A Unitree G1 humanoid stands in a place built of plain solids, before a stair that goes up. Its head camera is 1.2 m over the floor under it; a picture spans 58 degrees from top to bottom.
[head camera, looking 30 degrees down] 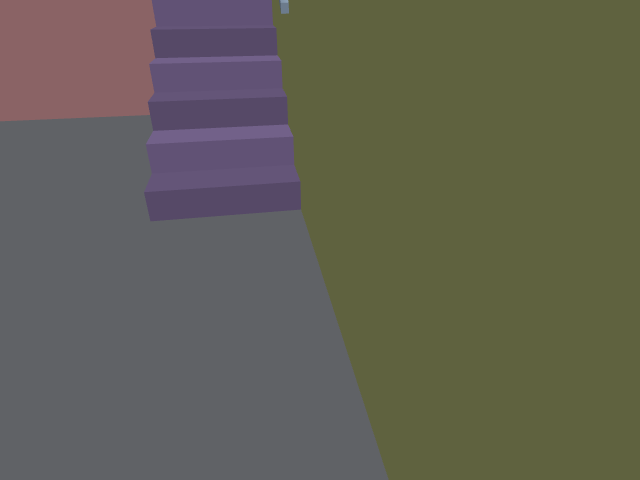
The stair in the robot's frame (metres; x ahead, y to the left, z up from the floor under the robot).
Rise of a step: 0.19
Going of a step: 0.30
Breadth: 0.91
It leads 10 degrees to the left of straight ahead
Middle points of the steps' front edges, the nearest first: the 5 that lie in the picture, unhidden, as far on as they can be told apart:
2.38 0.57 0.19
2.67 0.62 0.38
2.96 0.67 0.57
3.25 0.73 0.76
3.55 0.78 0.95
